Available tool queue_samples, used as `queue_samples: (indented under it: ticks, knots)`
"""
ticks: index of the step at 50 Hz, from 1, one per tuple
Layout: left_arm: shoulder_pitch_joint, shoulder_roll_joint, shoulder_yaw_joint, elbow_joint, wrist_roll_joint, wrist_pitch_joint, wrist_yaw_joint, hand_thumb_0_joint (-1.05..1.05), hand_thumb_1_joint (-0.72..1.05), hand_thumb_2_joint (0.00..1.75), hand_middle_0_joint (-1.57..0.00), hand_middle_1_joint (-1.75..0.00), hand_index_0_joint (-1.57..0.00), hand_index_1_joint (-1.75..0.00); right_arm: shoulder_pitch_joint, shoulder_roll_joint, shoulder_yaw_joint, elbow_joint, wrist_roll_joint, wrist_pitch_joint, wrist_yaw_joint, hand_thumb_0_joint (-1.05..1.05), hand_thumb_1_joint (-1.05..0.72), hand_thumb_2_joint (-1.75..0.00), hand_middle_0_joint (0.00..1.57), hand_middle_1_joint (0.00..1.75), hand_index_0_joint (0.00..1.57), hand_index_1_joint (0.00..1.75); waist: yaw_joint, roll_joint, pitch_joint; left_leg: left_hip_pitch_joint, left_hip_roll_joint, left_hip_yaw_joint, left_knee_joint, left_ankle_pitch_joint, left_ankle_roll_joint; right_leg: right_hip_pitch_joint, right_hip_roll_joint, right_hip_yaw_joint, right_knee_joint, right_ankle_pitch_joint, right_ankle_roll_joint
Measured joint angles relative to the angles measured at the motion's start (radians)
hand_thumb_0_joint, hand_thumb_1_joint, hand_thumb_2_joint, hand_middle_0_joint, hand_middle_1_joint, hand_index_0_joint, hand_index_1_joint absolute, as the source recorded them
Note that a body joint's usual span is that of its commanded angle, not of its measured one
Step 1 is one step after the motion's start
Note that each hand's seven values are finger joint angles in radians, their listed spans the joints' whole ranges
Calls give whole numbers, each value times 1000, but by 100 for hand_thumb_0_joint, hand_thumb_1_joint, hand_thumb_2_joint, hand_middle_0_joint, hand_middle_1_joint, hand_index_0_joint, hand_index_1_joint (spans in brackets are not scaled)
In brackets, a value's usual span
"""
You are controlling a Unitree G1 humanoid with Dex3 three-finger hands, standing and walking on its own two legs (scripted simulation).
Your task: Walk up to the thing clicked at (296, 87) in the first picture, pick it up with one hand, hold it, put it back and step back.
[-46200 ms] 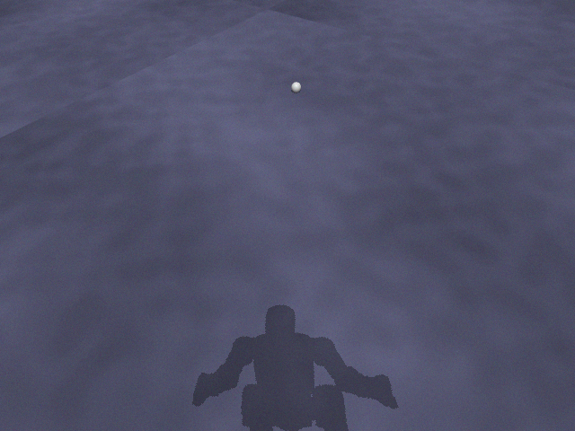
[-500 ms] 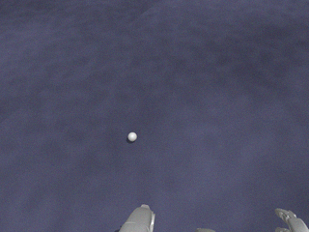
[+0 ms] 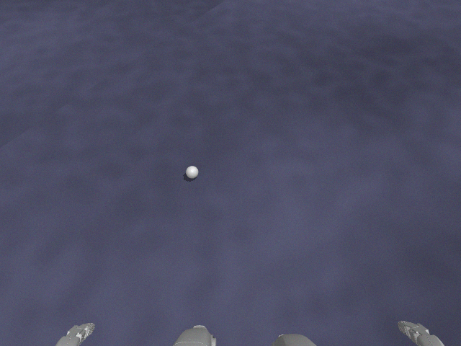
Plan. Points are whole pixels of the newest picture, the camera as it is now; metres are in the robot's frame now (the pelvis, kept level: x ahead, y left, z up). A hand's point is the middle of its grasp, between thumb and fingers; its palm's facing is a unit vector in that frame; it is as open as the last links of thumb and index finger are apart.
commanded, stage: step back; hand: left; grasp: from above
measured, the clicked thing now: (192, 172) +0.96 +0.26 -0.72
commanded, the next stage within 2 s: stand in 1.24 s
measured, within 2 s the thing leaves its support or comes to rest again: neither
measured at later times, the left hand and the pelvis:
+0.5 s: hand out of the picture -0.08 +0.27 -0.13, palm faces +0.07 -0.91 -0.41, open 7.4 cm; pelvis -0.11 -0.01 +0.01, yaw +4 degrees
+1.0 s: hand out of the picture -0.05 +0.26 -0.15, palm faces +0.10 -0.92 -0.38, open 7.4 cm; pelvis -0.08 -0.01 +0.00, yaw +5 degrees
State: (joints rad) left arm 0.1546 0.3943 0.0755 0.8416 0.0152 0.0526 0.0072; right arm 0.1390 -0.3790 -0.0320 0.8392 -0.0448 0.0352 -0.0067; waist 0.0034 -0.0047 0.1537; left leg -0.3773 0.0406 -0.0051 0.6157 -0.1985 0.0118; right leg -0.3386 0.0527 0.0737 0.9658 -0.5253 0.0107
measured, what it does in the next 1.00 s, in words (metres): steps on the spot: right foot, then left foot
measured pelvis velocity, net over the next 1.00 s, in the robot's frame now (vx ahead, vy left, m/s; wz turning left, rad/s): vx -0.08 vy -0.01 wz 0.09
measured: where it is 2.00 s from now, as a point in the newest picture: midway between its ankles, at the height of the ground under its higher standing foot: outside the picture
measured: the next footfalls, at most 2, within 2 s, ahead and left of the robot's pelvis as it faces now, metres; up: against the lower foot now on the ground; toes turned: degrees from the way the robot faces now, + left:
right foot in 0.06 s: -0.02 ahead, -0.13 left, +0.00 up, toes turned +2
left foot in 0.38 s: -0.07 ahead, +0.12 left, +0.00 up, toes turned +2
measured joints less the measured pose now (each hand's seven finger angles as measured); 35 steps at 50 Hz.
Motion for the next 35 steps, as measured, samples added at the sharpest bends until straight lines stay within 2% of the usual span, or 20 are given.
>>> queue_samples:
  ticks: [1, 3, 4, 5, 7, 9, 11, 14, 18, 19, 20, 21, 23, 24, 28, 30, 32, 33, 35]
  knots:
    - [6, -1, -1, 9, 2, -4, -1, 1, 90, 90, -21, -30, -21, -30, -11, -6, -1, -8, 1, 1, 1, 1, -90, -89, 20, 30, 21, 30, 3, 4, -1, -17, 7, 5, 6, 9, -6, 38, -13, -13, -84, 12, -2]
    - [21, -5, -4, 32, 6, -18, -3, 1, 90, 90, -21, -30, -21, -30, -31, -21, -2, -16, 9, 7, 3, 0, -90, -89, 20, 30, 21, 30, 13, 20, -6, -58, 26, 11, 37, 18, -20, 121, -28, -41, -289, 96, -14]
    - [19, -21, -4, 51, 13, -24, -3, 1, 90, 90, -21, -30, -21, -30, -44, -36, -7, -12, 12, 11, 2, 0, -90, -89, 20, 30, 20, 30, 7, 59, 7, -73, 48, -12, 60, 18, -14, 132, -3, -61, -314, 125, -23]
    - [26, -32, -6, 62, 20, -26, -6, 1, 90, 90, -21, -30, -21, -30, -45, -40, -13, -5, 16, 16, -1, 0, -90, -89, 20, 30, 20, 30, -1, 79, 8, -88, 36, -50, 88, -48, -7, 126, 6, -77, -308, 134, -29]
    - [56, -35, -12, 67, 28, -28, -11, 1, 90, 90, -21, -30, -21, -30, -30, -30, -18, 14, 20, 28, -8, 0, -90, -89, 20, 30, 20, 30, 24, 51, -16, -122, -43, -100, 221, -217, -11, 93, -19, -58, -285, 143, -42]
    - [79, -40, -15, 76, 30, -30, -8, 1, 90, 90, -21, -30, -21, -30, -10, -32, -17, 27, 25, 26, -7, 0, -90, -89, 20, 30, 20, 30, 33, 36, -30, -143, -106, -133, 370, -246, -10, 82, -44, -47, -302, 170, -43]
    - [89, -44, -13, 83, 33, -33, -5, 1, 90, 90, -21, -30, -21, -30, 15, -39, -19, 38, 25, 17, -4, 0, -90, -89, 20, 30, 20, 30, 32, 35, -39, -134, -128, -133, 443, -234, -15, 72, -60, -50, -321, 196, -41]
    - [94, -39, -8, 79, 40, -44, -8, 1, 90, 90, -21, -30, -21, -30, 60, -46, -22, 64, 18, 10, 4, 0, -90, -89, 20, 30, 20, 30, 31, 46, -54, -64, -107, -109, 389, -235, -26, 54, -70, -72, -332, 216, -43]
    - [89, -18, -1, 70, 40, -56, -14, 1, 90, 90, -21, -30, -21, -30, 107, -38, -25, 119, 7, 5, 20, 1, -90, -89, 20, 30, 20, 30, 29, 41, -75, 87, -60, -50, 116, -294, -22, 28, -91, -110, -315, 219, -42]
    - [87, -12, -2, 70, 37, -54, -16, 1, 90, 90, -21, -30, -21, -30, 114, -34, -27, 131, 7, -1, 23, 1, -90, -89, 20, 30, 20, 30, 26, 37, -79, 130, -55, -36, 27, -259, -14, 20, -99, -117, -304, 217, -37]
    - [82, -3, -1, 73, 36, -51, -16, 1, 90, 90, -21, -30, -21, -30, 112, -22, -30, 145, 5, -7, 24, 1, -90, -89, 20, 30, 20, 30, 27, 15, -70, 154, -69, -26, -26, -167, -13, 17, -116, -110, -290, 213, -32]
    - [83, 2, -1, 80, 33, -47, -15, 1, 90, 90, -21, -30, -21, -30, 111, -11, -31, 153, 2, -13, 26, 1, -90, -89, 20, 30, 20, 30, 30, -2, -66, 167, -80, -15, -48, -118, -12, 16, -122, -93, -276, 191, -30]
    - [93, 1, -3, 108, 23, -39, -18, 1, 90, 90, -21, -30, -21, -30, 123, 1, -28, 155, -1, -27, 32, 1, -90, -89, 20, 30, 20, 30, 19, -2, -90, 163, -74, -14, -48, -126, 7, -3, -99, -75, -226, 90, -27]
    - [97, 4, -3, 119, 20, -37, -21, 1, 90, 90, -21, -30, -21, -30, 126, 8, -25, 153, -2, -34, 33, 1, -90, -89, 20, 30, 20, 30, 11, -2, -98, 165, -67, -16, -55, -124, 16, -14, -86, -69, -189, 73, -27]
    - [104, 15, 1, 142, 10, -52, -35, 1, 90, 90, -21, -30, -21, -30, 123, 27, -12, 147, -4, -51, 36, 1, -90, -89, 20, 30, 20, 30, -7, -9, -108, 174, -43, -17, -80, -94, 8, -11, -72, -80, -193, 77, -26]
    - [110, 13, 5, 149, 11, -61, -38, 1, 90, 90, -21, -30, -21, -30, 115, 24, -13, 143, -4, -45, 39, 1, -90, -89, 20, 30, 20, 30, -9, -4, -113, 171, -29, -14, -63, -107, -4, 27, -68, -95, -280, 104, -26]
    - [108, 1, 7, 157, 18, -72, -34, 1, 90, 90, -21, -30, -21, -30, 106, 12, -16, 139, 0, -33, 38, 1, -90, -89, 20, 30, 20, 30, -6, 23, -108, 157, -2, -23, -6, -145, -11, 69, -44, -114, -365, 220, -37]
    - [106, -8, 8, 157, 24, -78, -30, 1, 90, 90, -21, -30, -21, -30, 106, 6, -18, 138, 3, -27, 34, 1, -90, -89, 20, 30, 20, 30, -6, 42, -109, 140, 5, -44, 42, -200, -2, 75, -29, -127, -371, 254, -45]
    - [106, -21, 7, 150, 32, -90, -27, 1, 90, 90, -21, -30, -21, -30, 104, 1, -20, 144, 6, -17, 24, 1, -90, -89, 20, 30, 20, 30, 6, 47, -117, 81, -27, -84, 179, -285, 10, 71, -29, -135, -361, 244, -59]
